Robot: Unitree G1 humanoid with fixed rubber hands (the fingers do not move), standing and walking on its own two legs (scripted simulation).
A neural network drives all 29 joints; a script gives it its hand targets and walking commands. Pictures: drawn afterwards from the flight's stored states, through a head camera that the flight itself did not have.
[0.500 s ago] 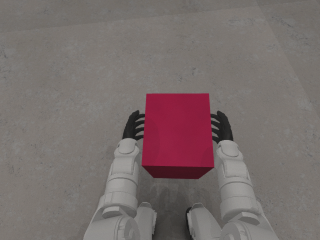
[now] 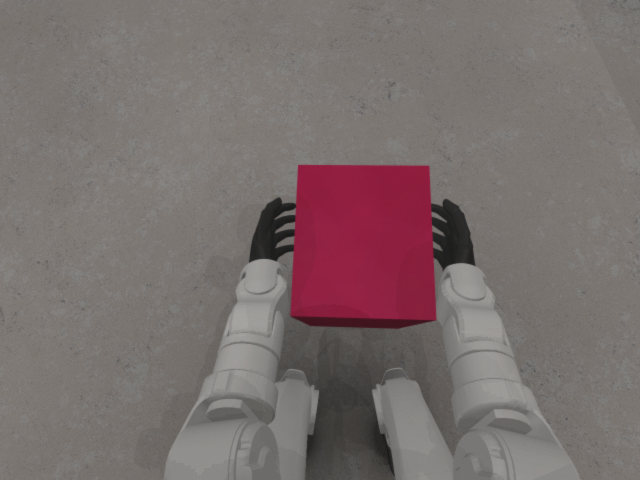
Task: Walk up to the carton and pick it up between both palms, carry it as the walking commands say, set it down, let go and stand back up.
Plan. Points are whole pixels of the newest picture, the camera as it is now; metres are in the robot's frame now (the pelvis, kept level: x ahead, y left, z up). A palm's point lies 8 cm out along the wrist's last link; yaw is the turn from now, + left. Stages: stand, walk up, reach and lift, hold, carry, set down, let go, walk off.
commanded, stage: set down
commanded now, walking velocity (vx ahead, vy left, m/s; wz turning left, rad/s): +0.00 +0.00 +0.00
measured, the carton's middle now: (357, 262) +0.40 -0.03 -0.14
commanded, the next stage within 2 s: none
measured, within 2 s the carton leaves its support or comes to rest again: neither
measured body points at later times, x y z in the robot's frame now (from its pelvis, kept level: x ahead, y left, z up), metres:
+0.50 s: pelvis -0.02 +0.00 -0.08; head +0.21 +0.00 +0.31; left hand +0.43 +0.10 -0.17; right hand +0.41 -0.15 -0.17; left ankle +0.07 +0.13 -0.62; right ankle +0.06 -0.14 -0.62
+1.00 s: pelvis -0.04 +0.00 -0.15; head +0.24 -0.01 +0.21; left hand +0.45 +0.10 -0.25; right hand +0.44 -0.15 -0.25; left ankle +0.07 +0.13 -0.62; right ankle +0.06 -0.14 -0.62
